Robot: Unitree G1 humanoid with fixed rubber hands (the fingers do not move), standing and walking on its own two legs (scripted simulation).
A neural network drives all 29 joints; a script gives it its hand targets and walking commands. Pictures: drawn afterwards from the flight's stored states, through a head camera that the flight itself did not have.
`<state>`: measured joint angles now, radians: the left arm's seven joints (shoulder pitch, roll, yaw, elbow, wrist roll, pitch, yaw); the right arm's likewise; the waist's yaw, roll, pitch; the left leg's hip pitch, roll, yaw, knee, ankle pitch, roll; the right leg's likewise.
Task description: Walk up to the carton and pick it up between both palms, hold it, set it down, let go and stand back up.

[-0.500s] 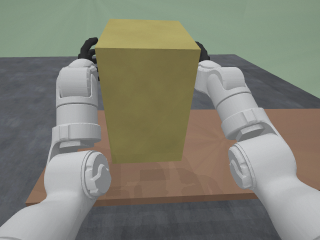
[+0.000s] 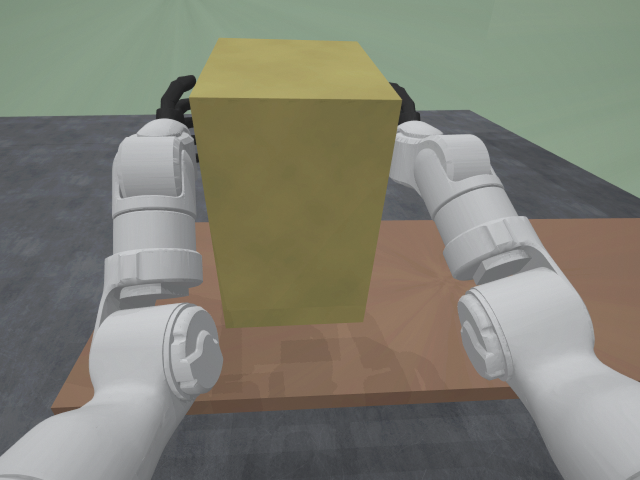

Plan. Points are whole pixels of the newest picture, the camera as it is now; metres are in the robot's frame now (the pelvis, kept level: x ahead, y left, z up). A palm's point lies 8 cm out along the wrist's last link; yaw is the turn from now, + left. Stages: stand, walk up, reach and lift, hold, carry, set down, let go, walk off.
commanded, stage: hold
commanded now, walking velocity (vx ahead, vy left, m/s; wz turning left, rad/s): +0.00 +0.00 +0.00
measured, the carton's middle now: (292, 182) +0.36 +0.01 +0.28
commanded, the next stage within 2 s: set down in 0.42 s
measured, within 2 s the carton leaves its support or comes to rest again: neither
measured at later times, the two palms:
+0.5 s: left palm (175, 139) +0.36 +0.13 +0.33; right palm (404, 142) +0.36 -0.12 +0.33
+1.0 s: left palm (159, 137) +0.40 +0.16 +0.32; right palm (369, 157) +0.40 -0.10 +0.29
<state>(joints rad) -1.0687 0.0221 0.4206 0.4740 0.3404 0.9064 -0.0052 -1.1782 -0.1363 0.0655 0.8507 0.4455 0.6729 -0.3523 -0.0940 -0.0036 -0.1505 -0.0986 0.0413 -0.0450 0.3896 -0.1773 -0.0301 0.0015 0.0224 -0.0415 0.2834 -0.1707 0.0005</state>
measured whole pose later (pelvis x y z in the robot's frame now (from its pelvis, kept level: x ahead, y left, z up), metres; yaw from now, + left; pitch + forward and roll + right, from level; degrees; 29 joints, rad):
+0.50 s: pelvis +0.00 +0.00 +0.00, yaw +0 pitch -6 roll -2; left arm -1.10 0.05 0.41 0.52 0.33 0.90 0.00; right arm -1.22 -0.13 0.05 0.91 0.43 0.67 -0.35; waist -0.10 0.00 -0.15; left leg -0.11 0.04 -0.05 0.39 -0.17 -0.03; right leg -0.01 0.02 -0.04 0.29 -0.17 0.00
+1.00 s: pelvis +0.02 +0.00 +0.00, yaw +1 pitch -10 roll -2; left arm -1.09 0.07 0.45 0.55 0.40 0.73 -0.08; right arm -1.15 -0.02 -0.05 0.98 0.28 0.40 -0.30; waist -0.12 -0.05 -0.05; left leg 0.00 0.03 -0.06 0.38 -0.21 -0.02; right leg 0.13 0.01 -0.06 0.23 -0.19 0.01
